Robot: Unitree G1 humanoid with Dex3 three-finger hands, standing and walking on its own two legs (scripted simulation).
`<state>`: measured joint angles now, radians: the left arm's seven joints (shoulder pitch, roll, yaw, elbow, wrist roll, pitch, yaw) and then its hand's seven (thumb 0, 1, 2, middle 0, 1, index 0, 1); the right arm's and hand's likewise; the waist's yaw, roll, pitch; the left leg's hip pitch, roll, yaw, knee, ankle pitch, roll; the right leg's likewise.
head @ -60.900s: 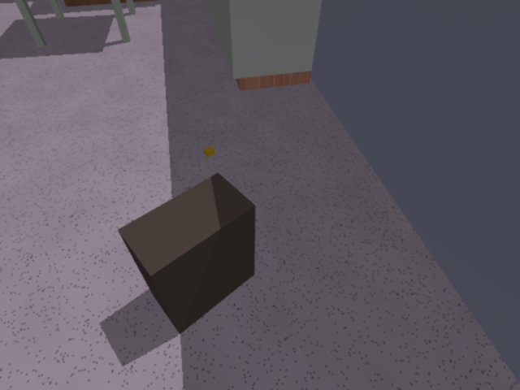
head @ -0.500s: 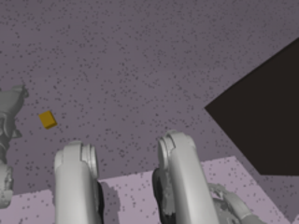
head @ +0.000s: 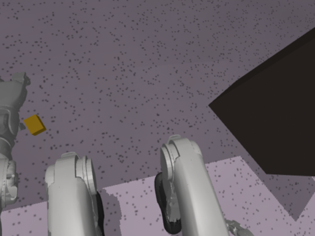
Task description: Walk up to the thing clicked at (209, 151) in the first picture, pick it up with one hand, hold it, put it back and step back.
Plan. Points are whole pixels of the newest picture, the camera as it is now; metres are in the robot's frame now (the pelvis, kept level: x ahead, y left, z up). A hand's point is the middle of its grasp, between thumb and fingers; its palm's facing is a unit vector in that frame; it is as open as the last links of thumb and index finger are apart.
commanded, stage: home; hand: left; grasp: from above
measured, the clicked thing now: (35, 125) +0.44 +0.31 -0.32
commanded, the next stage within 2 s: none
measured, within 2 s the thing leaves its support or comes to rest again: neither
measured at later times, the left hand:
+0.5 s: hand out of the picture +0.32 +0.28 +0.00, palm faces -0.25 -0.61 -0.75, open 8.1 cm
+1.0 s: hand out of the picture +0.24 +0.22 +0.22, palm faces +0.15 -0.95 -0.28, open 7.4 cm
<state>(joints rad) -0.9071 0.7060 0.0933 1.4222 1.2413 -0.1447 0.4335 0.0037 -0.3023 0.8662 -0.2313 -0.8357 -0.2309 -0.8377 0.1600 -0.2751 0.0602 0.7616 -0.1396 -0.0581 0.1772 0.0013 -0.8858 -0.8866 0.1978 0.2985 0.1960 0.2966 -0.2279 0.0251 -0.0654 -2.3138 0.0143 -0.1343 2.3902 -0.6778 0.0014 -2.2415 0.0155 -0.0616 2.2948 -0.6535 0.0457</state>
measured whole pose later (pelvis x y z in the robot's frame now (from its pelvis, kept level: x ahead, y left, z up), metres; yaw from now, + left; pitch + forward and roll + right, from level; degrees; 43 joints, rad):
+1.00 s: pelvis +0.04 +0.00 +0.30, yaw +7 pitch +21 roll -4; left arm 0.27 0.26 0.06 0.05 -0.02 0.37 0.07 0.01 0.90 0.90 -0.21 -0.30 -0.21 -0.31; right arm 0.20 -0.20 0.04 0.55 0.05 -0.12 -0.11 0.01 -0.90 -0.89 0.20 0.30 0.20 0.30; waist -0.06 0.04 -0.20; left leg -1.18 0.03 -0.07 1.39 -0.57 -0.01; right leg -1.13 -0.01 -0.05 1.32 -0.55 0.02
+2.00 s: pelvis +0.08 +0.00 +0.38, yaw +9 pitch +10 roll -3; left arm 0.49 0.22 0.03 -0.12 -0.05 0.45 0.01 0.01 0.81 0.84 -0.19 -0.28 -0.19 -0.29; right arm 0.30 -0.22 0.03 0.56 0.00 -0.26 -0.19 0.01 -0.90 -0.89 0.20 0.30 0.20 0.30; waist -0.04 0.05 -0.16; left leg -0.70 0.03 -0.05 1.00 -0.48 -0.01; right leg -0.64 -0.01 -0.05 0.94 -0.46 0.02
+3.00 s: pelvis +0.08 +0.00 +0.38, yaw +9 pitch +10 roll -3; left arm 0.50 0.23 0.03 -0.14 -0.05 0.45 0.02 0.01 0.80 0.83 -0.19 -0.28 -0.19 -0.29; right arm 0.29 -0.22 0.03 0.54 0.01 -0.24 -0.18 0.01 -0.90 -0.89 0.20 0.30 0.20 0.30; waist -0.04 0.05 -0.16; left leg -0.71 0.03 -0.06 1.02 -0.49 -0.01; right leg -0.65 -0.01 -0.05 0.95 -0.47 0.02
